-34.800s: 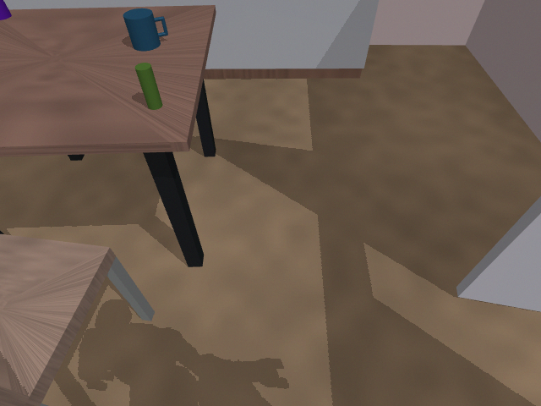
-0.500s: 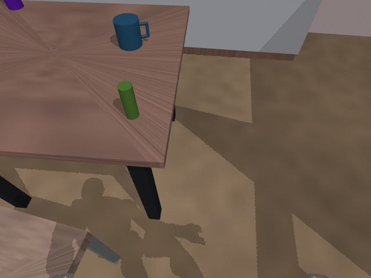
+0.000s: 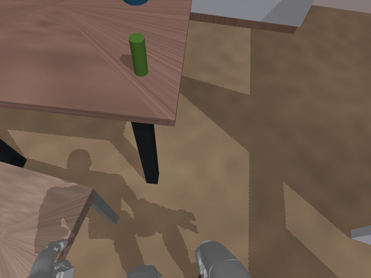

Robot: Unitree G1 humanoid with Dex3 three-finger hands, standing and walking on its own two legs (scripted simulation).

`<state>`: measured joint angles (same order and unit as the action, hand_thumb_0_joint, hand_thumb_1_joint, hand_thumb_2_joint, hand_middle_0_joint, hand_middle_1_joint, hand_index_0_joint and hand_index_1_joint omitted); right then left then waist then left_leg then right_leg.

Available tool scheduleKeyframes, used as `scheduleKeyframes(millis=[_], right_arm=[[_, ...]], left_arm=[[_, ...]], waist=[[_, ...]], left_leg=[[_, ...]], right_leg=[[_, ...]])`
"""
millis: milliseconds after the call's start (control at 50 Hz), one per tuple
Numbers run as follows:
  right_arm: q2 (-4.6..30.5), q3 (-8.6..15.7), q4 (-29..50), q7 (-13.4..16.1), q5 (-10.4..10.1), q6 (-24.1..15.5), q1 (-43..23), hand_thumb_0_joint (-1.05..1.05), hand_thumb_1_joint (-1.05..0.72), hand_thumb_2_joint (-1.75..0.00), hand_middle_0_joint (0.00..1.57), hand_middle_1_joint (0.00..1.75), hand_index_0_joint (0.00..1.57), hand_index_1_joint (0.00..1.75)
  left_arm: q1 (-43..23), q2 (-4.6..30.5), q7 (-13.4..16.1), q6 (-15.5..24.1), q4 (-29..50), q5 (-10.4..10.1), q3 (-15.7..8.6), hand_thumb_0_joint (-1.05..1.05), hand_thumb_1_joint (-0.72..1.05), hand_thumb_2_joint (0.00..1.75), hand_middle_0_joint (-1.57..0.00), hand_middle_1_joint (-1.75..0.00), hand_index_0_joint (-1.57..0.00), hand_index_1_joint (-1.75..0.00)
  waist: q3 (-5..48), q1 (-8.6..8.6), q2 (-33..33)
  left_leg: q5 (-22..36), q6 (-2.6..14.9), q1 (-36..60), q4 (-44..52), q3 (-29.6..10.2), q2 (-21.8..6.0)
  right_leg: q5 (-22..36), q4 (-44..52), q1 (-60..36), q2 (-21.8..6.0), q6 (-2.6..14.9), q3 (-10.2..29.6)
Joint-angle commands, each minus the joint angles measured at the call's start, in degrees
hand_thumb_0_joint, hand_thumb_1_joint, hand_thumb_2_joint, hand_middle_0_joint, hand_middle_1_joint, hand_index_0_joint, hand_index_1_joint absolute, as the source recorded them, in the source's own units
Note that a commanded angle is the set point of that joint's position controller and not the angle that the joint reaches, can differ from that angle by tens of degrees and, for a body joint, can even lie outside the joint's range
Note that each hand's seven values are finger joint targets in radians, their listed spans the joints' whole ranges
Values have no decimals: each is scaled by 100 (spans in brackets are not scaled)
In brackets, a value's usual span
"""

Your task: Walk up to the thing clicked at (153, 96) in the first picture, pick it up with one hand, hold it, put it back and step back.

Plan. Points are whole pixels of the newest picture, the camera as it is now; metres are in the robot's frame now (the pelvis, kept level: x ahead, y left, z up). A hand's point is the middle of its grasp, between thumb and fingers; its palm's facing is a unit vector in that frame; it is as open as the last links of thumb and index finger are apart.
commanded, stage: step back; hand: left
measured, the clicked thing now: (139, 56) +0.65 +0.12 +0.03
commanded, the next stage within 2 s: none
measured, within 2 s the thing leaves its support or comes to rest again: neither
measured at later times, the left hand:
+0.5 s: hand out of the picture +0.05 +0.27 -0.14, palm faces -0.03 -0.92 -0.40, open 7.3 cm
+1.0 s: hand out of the picture -0.15 +0.25 -0.15, palm faces -0.12 -0.91 -0.40, open 7.3 cm
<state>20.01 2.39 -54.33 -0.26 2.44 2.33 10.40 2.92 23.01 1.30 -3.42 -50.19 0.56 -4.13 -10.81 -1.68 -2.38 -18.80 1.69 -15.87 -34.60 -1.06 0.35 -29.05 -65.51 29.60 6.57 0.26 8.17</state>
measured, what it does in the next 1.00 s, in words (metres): walks backwards: right foot, then left foot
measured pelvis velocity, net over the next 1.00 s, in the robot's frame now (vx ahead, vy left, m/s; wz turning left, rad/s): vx -0.24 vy -0.01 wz -0.11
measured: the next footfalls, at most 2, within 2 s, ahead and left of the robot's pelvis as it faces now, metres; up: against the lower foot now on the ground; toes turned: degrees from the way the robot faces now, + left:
right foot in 0.18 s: -0.02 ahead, -0.12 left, +0.00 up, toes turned +0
left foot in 0.52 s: -0.06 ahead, +0.13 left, +0.00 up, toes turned -4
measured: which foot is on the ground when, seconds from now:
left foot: down 0.00-0.20, up 0.22-0.50, down 0.52-0.94, up 0.96-1.00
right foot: up 0.00-0.16, down 0.18-0.52, up 0.54-0.90, down 0.92-1.00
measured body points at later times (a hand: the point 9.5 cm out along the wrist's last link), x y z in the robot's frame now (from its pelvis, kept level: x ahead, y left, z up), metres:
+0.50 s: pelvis -0.09 +0.01 -0.01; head -0.03 +0.01 +0.43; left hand +0.05 +0.32 -0.11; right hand +0.01 -0.30 -0.13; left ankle -0.11 +0.13 -0.73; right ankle -0.06 -0.12 -0.73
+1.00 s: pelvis -0.24 -0.01 -0.01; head -0.19 -0.03 +0.43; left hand -0.14 +0.30 -0.12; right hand -0.15 -0.34 -0.13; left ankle -0.14 +0.12 -0.70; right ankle -0.27 -0.13 -0.73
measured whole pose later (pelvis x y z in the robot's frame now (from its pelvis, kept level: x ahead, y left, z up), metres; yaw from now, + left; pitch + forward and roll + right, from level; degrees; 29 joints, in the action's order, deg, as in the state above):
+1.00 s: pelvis -0.24 -0.01 -0.01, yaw -6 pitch -2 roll +0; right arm 23.7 3.4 -47.9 1.1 1.0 3.4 7.0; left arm 12.8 20.8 -1.4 -2.9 -48.9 2.4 -4.5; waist -8.8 1.0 2.2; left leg -24.6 -0.6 -29.7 -50.3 -5.3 0.8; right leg -23.1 -40.0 15.1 1.0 0.9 1.8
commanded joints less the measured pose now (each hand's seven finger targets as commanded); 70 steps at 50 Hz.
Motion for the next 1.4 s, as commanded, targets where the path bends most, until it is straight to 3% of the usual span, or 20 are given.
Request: scheduleKeyframes(millis=[0,100,160,200,300,420,460,500,520,540,600,760,880,920,940,1000,1160,1220,1280,1380], right_arm=[[1509,436,671,240,-70,-166,-86,0,-90,-90,20,30,20,30],[1588,425,785,225,-157,-87,-149,0,-90,-90,20,30,20,30],[1325,289,885,180,-296,-41,-222,0,-90,-90,20,30,20,30],[1220,300,960,256,-290,26,-601,0,-90,-90,20,30,20,30],[1333,256,763,276,-329,-64,-49,0,-90,-90,20,30,20,30],[1221,278,863,230,-184,-150,20,0,-90,-90,20,30,20,30],[1208,355,696,188,-122,-204,400,0,-90,-90,20,30,20,30],[1854,539,850,169,47,-263,181,0,-90,-90,20,30,20,30],[2324,610,949,112,-42,-243,42,0,-90,-90,20,30,20,30],[2229,625,915,124,-43,-245,-60,0,-90,-90,20,30,20,30],[1617,450,1044,207,-44,-271,-599,0,-90,-90,20,30,20,30],[1614,486,1133,209,-76,-250,-49,0,-90,-90,20,30,20,30],[1743,454,1261,167,-116,-50,-491,0,-90,-90,20,30,20,30],[1152,311,1439,201,-239,-73,-601,0,-90,-90,20,30,20,30],[1426,425,1362,286,-185,-49,-743,0,-90,-90,20,30,20,30],[1405,363,934,271,-297,-88,58,0,-90,-90,20,30,20,30],[1186,283,952,228,-135,-184,138,0,-90,-90,20,30,20,30],[1271,366,684,203,-118,-211,648,0,-90,-90,20,30,20,30],[2382,585,920,158,-69,-218,131,0,-90,-90,20,30,20,30],[1651,382,978,242,-23,-211,-409,0,-90,-90,20,30,20,30]], left_arm=[[206,927,63,175,522,33,-248,0,90,90,-20,-30,-20,-30],[584,782,8,277,486,48,-273,0,90,90,-20,-30,-20,-30],[881,1133,35,382,370,180,-377,0,90,90,-20,-30,-20,-30],[661,1788,12,391,575,138,-483,0,90,90,-20,-30,-20,-30],[292,1111,69,312,852,101,-355,0,90,90,-20,-30,-20,-30],[593,1172,90,217,987,106,-340,0,90,90,-20,-30,-20,-30],[357,1246,36,149,1094,31,-312,0,90,90,-20,-30,-20,-30],[593,771,4,96,1168,-4,-204,0,90,90,-20,-30,-20,-30],[235,979,102,88,1167,8,-301,0,90,90,-20,-30,-20,-30],[174,1094,154,78,1064,94,-351,0,90,90,-20,-30,-20,-30],[749,1057,66,85,784,2,-393,0,90,90,-20,-30,-20,-30],[783,948,-69,124,793,67,-363,0,90,90,-20,-30,-20,-30],[1825,931,-131,172,228,125,-412,0,90,90,-20,-30,-20,-30],[1387,1866,-141,202,532,202,-647,0,90,90,-20,-30,-20,-30],[1025,2182,-111,209,723,249,-664,0,90,90,-20,-30,-20,-30],[-41,1357,-15,271,911,193,-453,0,90,90,-20,-30,-20,-30],[659,1238,73,162,940,153,-393,0,90,90,-20,-30,-20,-30],[378,1197,25,76,1020,62,-297,0,90,90,-20,-30,-20,-30],[-5,1067,64,71,1113,52,-335,0,90,90,-20,-30,-20,-30],[674,1020,-1,76,686,0,-341,0,90,90,-20,-30,-20,-30]], waist=[[1337,18,1000],[1606,89,1095],[1725,190,339],[1301,482,-1248],[1277,235,-482],[1487,351,-979],[1595,62,-704],[1569,176,1062],[1476,-117,1587],[1267,-95,1195],[963,407,825],[1339,-12,1203],[1610,443,1238],[1038,508,-1179],[743,669,-1354],[706,-44,-554],[1260,441,-937],[1503,170,-527],[1358,-61,1437],[1166,378,962]], left_leg=[[4216,1304,1676,448,-1277,-1534],[3610,987,1448,-97,-903,-1310],[2029,380,-106,-728,-583,-763],[-1929,-78,-901,-2940,-465,405],[-1193,-288,-1099,-3425,-755,571],[-944,-215,-710,-592,-148,93],[572,-130,247,942,226,159],[2326,463,1126,1330,-2067,-1481],[3056,1386,381,1470,-2871,-2396],[2604,1575,-29,1522,-2950,-2469],[2731,1102,193,1139,-1422,-1632],[2584,1328,1074,894,-1104,-1555],[1211,606,-346,309,-772,-1152],[-1149,-135,-1911,-1504,-317,591],[-1722,-262,-1459,-2889,-766,420],[-886,-181,-1221,-3560,-901,620],[-987,-203,-887,-732,-11,179],[705,-27,264,870,100,106],[2569,1697,-248,1423,-3122,-2406],[3112,1265,89,762,-1332,-1557]], right_leg=[[-108,294,239,-184,-170,9],[632,3055,-984,-464,-18,-628],[3315,4122,-2643,-991,264,98],[5066,4303,-1799,-2937,1897,2393],[5204,3657,-2044,-1857,1293,518],[5096,3169,-2702,-1898,1181,541],[4369,2734,-2134,-1680,876,321],[1545,1526,-441,-543,245,-31],[-959,490,-406,15,108,-40],[-969,-330,-410,5,114,425],[-76,-876,-20,-48,48,428],[-54,747,-329,-296,-281,-137],[1301,3961,-2381,-504,122,-889],[940,4831,-1793,-2357,1017,1983],[1001,5127,-494,-3185,1746,2762],[2955,4154,-767,-2056,1118,544],[4257,3364,-2541,-2102,1104,387],[3448,2868,-1909,-1900,742,229],[-797,261,-665,-349,56,-358],[-223,-200,-462,-279,12,-77]])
